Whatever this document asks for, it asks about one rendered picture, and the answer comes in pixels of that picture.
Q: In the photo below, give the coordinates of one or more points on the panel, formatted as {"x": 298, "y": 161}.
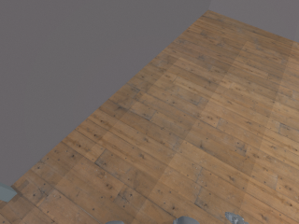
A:
{"x": 6, "y": 192}

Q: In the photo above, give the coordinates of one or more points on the right robot hand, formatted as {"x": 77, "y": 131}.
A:
{"x": 235, "y": 219}

